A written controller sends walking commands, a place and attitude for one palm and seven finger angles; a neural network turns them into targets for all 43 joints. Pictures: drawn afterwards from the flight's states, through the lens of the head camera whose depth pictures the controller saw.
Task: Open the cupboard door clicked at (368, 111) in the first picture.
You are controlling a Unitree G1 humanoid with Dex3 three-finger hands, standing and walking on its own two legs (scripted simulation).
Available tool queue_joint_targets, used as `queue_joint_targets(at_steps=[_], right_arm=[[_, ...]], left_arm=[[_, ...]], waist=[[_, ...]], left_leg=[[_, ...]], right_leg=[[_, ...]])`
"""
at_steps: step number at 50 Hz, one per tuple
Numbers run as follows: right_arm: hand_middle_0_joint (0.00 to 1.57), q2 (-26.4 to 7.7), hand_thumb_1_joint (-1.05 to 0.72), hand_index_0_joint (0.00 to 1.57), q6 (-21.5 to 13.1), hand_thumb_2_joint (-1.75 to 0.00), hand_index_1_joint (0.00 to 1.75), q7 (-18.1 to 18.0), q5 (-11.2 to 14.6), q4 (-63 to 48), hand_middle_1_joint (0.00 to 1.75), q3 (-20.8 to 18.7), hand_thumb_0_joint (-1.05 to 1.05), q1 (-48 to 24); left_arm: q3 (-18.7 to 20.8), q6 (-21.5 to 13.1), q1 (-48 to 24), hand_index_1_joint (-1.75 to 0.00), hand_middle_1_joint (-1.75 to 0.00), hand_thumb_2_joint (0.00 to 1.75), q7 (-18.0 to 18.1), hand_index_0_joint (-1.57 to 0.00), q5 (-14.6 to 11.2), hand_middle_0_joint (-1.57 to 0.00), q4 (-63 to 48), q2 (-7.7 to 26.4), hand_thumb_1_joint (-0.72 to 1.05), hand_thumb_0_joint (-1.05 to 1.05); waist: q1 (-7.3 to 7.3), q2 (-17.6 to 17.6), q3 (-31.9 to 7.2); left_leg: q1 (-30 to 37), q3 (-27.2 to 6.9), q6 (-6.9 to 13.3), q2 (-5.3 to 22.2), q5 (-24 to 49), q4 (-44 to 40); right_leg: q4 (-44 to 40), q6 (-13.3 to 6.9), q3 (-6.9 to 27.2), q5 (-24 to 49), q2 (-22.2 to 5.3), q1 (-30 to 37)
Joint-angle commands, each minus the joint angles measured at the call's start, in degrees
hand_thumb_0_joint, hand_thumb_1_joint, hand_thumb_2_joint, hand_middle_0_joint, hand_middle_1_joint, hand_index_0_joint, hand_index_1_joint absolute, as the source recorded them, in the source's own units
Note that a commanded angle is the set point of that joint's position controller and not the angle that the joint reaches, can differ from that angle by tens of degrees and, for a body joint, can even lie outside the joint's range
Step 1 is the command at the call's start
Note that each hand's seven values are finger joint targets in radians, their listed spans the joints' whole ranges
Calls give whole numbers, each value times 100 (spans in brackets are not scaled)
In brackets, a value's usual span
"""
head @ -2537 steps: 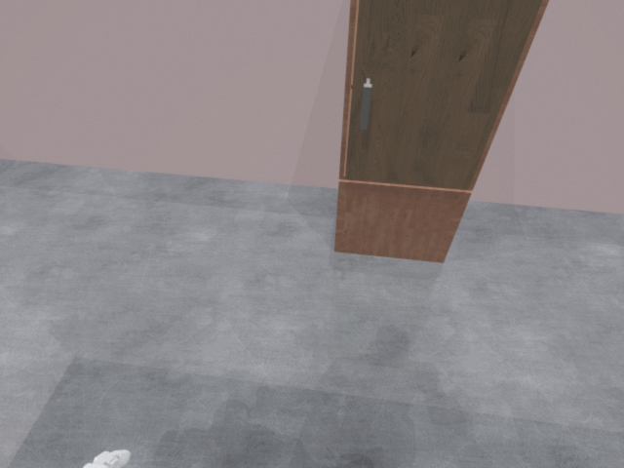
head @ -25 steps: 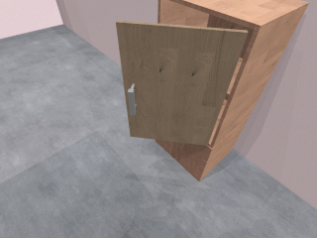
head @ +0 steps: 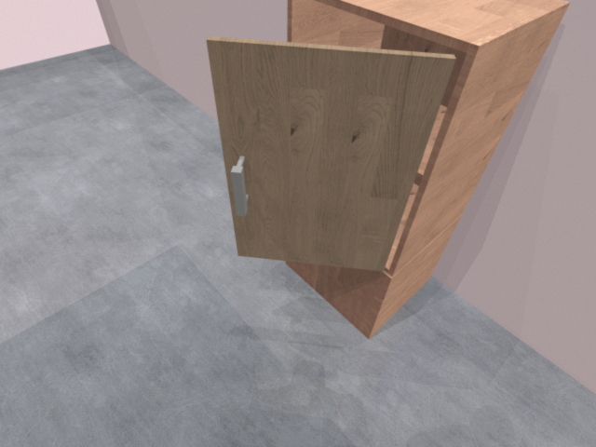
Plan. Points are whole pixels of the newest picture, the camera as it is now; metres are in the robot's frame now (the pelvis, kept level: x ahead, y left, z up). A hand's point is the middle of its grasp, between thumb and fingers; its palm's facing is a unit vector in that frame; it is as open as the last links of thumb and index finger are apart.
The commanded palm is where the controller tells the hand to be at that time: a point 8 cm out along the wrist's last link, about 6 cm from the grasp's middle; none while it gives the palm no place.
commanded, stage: look again from close up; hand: left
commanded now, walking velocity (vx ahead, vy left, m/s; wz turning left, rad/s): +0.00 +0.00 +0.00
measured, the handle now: (241, 186) +0.65 +0.16 -0.06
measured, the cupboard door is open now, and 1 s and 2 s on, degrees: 41 41 41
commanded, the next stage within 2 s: shuffle to correct the standing spot in 0.20 s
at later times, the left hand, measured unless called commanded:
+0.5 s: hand out of the picture +0.01 +0.17 -0.18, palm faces +0.02 -0.98 -0.18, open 7.4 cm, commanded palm none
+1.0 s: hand (176, 445) +0.17 +0.20 -0.18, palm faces -0.01 -0.98 -0.20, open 7.3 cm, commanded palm none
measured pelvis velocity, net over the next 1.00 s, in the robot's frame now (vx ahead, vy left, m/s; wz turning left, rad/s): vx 0.12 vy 0.02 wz -0.03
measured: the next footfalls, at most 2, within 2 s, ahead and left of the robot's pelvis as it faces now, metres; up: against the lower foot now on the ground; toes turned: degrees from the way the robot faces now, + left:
right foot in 1.08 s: +0.19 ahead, -0.12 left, +0.00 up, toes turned -7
left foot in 1.40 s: +0.14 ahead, +0.12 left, +0.00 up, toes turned +4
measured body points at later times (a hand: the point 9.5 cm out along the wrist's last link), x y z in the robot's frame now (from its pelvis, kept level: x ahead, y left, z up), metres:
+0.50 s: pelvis +0.03 +0.00 +0.00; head +0.02 +0.01 +0.45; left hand +0.01 +0.22 -0.16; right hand +0.03 -0.23 -0.15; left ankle +0.07 +0.09 -0.74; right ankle +0.03 -0.14 -0.74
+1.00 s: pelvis +0.12 +0.02 +0.00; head +0.15 +0.03 +0.45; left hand +0.17 +0.25 -0.16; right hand +0.04 -0.16 -0.15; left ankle +0.08 +0.09 -0.74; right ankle +0.15 -0.12 -0.71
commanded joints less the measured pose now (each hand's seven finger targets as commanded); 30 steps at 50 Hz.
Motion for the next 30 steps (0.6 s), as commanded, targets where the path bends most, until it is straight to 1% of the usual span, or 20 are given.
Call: queue_joint_targets(at_steps=[1,3,4,6,10,11,15,16,17,18,19,21,22,23,25,26,28,29,30], right_arm=[[20,-786,-90,20,-83,-90,30,-57,-19,-200,30,-139,0,133],[20,-783,-90,20,-82,-90,30,-61,-13,-193,30,-140,0,148],[20,-782,-90,20,-80,-90,30,-61,-14,-187,30,-144,0,133],[20,-773,-90,20,-86,-90,30,-65,-18,-192,30,-145,0,134],[20,-772,-90,20,-98,-90,30,-63,-6,-182,30,-142,0,138],[20,-773,-90,20,-102,-90,30,-67,-8,-169,30,-140,0,122],[20,-790,-90,20,-129,-90,30,-69,1,-147,30,-124,0,92],[20,-754,-90,20,-120,-90,30,-68,-13,-117,30,-95,0,117],[20,-601,-90,20,-98,-90,30,-63,-27,-77,30,-67,0,189],[20,-501,-90,20,-68,-90,30,-57,-31,-50,30,-50,0,284],[20,-502,-90,20,-49,-90,30,-56,-48,-55,30,-51,0,320],[20,-494,-90,20,-25,-90,30,-48,-67,-81,30,-50,0,311],[20,-463,-90,20,-20,-90,30,-44,-74,-107,30,-55,0,313],[20,-436,-90,20,-25,-90,30,-45,-73,-143,30,-47,0,310],[20,-342,-90,20,-63,-90,30,-50,-72,-181,30,-20,0,364],[20,-306,-90,20,-90,-90,30,-54,-71,-208,30,-12,0,397],[20,-281,-90,20,-125,-90,30,-52,-62,-245,30,-11,0,427],[20,-283,-90,20,-138,-90,30,-53,-62,-270,30,-15,0,443],[20,-273,-90,20,-158,-90,30,-56,-62,-275,30,-21,0,494]], left_arm=[[135,-102,393,-30,-30,90,36,-20,9,-20,-186,651,90,0],[140,-98,417,-30,-30,90,39,-20,13,-20,-179,653,90,0],[143,-99,417,-30,-30,90,39,-20,14,-20,-170,649,90,0],[142,-108,424,-30,-30,90,37,-20,9,-20,-169,630,90,0],[140,-130,383,-30,-30,90,35,-20,2,-20,-174,668,90,0],[143,-136,362,-30,-30,90,36,-20,0,-20,-167,660,90,0],[140,-159,298,-30,-30,90,37,-20,-7,-20,-174,719,90,0],[124,-160,323,-30,-30,90,30,-20,-18,-20,-127,650,90,0],[94,-137,400,-30,-30,90,30,-20,-18,-20,-71,509,90,0],[89,-106,500,-30,-30,90,32,-20,-2,-20,-55,440,90,0],[102,-80,547,-30,-30,90,22,-20,4,-20,-48,431,90,0],[150,-45,601,-30,-30,90,0,-20,21,-20,-57,486,90,0],[169,-39,641,-30,-30,90,-10,-20,24,-20,-67,503,90,0],[186,-43,681,-30,-30,90,-16,-20,23,-20,-80,529,90,0],[222,-61,695,-30,-30,90,-28,-20,-5,-20,-92,548,90,0],[241,-69,731,-30,-30,90,-31,-20,-18,-20,-107,552,90,0],[281,-85,803,-30,-30,90,-32,-20,-26,-20,-136,599,90,0],[294,-93,787,-30,-30,90,-30,-20,-26,-20,-140,591,90,0],[307,-96,747,-30,-30,90,-28,-20,-20,-20,-157,557,90,0]], waist=[[20,29,408],[29,49,420],[31,-2,470],[23,35,395],[10,-97,331],[7,-75,369],[8,-93,273],[-1,-95,224],[-4,-65,237],[3,-68,284],[14,-30,303],[66,-112,553],[85,-214,680],[98,-292,769],[86,-515,791],[86,-526,787],[112,-635,730],[81,-668,728],[43,-654,734]], left_leg=[[18,-988,-150,665,-1689,-850],[3,-1009,-141,680,-1713,-880],[-38,-993,-143,678,-1738,-884],[55,-950,-151,665,-1622,-829],[165,-898,-146,660,-1390,-745],[180,-879,-147,658,-1316,-725],[275,-840,-147,661,-985,-659],[322,-834,-165,646,-1183,-680],[339,-822,-181,624,-1404,-702],[296,-810,-185,601,-1702,-680],[204,-782,-181,573,-1984,-650],[-86,-733,-162,513,-2365,-556],[-196,-665,-158,459,-2362,-428],[-235,-586,-155,401,-2180,-222],[-308,-396,-169,279,-1799,166],[-349,-322,-164,241,-1635,321],[-443,-241,-165,205,-1567,576],[-447,-202,-176,205,-1528,683],[-359,-189,-171,224,-1474,693]], right_leg=[[-634,-237,522,-946,-378,-496],[-624,-238,501,-898,-364,-453],[-628,-236,499,-925,-374,-473],[-636,-246,532,-901,-382,-487],[-683,-260,574,-812,-415,-467],[-712,-265,579,-792,-432,-487],[-719,-274,594,-545,-455,-358],[-772,-256,586,-775,-451,-349],[-788,-237,570,-1001,-447,-397],[-764,-229,558,-1292,-413,-440],[-737,-243,586,-1571,-401,-465],[-768,-292,702,-2060,-431,-560],[-834,-327,790,-2232,-483,-630],[-883,-381,897,-2235,-540,-653],[-911,-516,1092,-2215,-690,-584],[-918,-589,1165,-2174,-761,-514],[-917,-684,1255,-2207,-843,-397],[-898,-723,1278,-2208,-896,-402],[-807,-743,1239,-2097,-890,-466]])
